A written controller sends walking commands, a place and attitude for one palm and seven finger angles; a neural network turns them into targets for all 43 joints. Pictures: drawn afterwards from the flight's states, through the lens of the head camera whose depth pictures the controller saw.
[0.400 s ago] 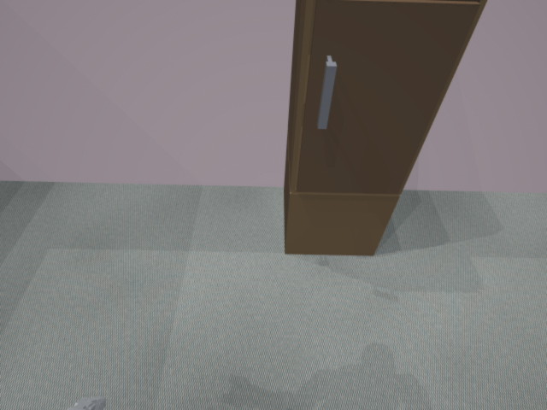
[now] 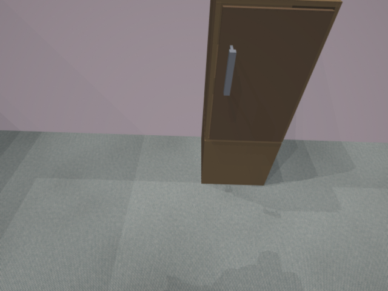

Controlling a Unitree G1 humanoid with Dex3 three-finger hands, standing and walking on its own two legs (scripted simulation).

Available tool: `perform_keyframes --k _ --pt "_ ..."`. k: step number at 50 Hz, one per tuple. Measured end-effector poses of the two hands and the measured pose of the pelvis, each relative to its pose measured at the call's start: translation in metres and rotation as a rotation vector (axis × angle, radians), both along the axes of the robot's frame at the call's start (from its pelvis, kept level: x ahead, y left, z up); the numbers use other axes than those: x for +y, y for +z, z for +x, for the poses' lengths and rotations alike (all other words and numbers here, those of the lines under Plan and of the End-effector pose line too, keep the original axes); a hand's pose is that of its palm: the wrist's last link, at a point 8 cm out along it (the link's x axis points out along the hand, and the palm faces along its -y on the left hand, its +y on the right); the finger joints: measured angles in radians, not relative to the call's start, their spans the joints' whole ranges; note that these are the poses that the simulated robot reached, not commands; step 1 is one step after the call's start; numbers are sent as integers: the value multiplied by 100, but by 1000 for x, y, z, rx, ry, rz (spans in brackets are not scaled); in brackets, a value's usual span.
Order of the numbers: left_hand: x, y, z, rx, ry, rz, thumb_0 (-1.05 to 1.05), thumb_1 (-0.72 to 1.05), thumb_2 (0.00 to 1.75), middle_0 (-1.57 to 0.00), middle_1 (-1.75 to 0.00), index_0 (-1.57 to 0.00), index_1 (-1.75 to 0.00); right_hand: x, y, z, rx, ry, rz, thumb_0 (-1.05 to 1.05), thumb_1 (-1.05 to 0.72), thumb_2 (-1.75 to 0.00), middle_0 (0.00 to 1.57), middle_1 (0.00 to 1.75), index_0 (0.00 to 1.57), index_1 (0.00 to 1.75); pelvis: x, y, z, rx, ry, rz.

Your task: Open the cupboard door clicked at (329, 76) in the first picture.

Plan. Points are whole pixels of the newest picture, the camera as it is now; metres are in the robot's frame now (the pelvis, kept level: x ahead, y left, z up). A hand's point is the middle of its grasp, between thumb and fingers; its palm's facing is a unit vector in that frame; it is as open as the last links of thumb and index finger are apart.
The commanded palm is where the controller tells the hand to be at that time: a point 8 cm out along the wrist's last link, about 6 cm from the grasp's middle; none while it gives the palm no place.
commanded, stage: stand and wait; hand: left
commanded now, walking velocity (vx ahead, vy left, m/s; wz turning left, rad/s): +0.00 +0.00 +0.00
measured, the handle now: (228, 71) +0.84 -0.07 +0.04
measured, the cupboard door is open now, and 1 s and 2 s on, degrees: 0 0 0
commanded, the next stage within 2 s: look at it before walking up in 0.54 s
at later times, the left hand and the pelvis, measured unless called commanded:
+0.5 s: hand out of the picture +0.05 +0.23 -0.15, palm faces -0.04 -0.94 -0.33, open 7.4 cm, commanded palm none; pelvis -0.02 -0.01 +0.00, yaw +0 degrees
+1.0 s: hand out of the picture +0.07 +0.23 -0.15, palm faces -0.04 -0.94 -0.33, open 7.4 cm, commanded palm none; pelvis -0.01 -0.01 +0.00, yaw +0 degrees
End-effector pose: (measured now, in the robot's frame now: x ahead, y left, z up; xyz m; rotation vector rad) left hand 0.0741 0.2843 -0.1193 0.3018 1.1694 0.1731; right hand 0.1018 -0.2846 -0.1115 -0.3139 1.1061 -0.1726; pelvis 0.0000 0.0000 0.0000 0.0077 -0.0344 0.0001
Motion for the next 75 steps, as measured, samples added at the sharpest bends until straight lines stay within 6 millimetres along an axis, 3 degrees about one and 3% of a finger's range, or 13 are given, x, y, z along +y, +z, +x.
perform_keyframes --k 11,22,36,66,70,75 --pt "-1 1 -29 65 17 18 0 90 90 -21 -30 -20 -30 -16 -6 -41 96 -39 -7 0 -91 -90 21 30 21 30 -8 2 -9 -4 -3 -1" --pt "-8 2 -29 59 5 16 0 90 90 -21 -30 -20 -30 -19 -10 -60 129 -53 7 0 -91 -90 21 30 21 30 -13 3 -15 0 -5 -1" --pt "-15 2 -17 37 -10 5 0 90 90 -21 -30 -20 -30 -19 -9 -56 116 -52 10 0 -91 -90 21 30 21 30 -15 3 -14 6 -9 -1" --pt "-8 4 -9 49 6 18 0 90 90 -20 -30 -20 -30 -19 -5 -27 94 -29 0 0 -91 -90 21 30 21 30 -15 5 -1 12 -5 -1" --pt "-17 -3 -14 76 15 1 0 91 90 -20 -30 -20 -30 -11 -11 -30 109 -37 19 0 -91 -90 20 30 21 30 -16 2 5 16 -14 2" --pt "-43 -19 -28 162 18 -52 0 91 90 -20 -30 -20 -30 0 -27 -45 151 -87 80 0 -91 -90 20 30 21 30 -26 -4 22 26 -41 18"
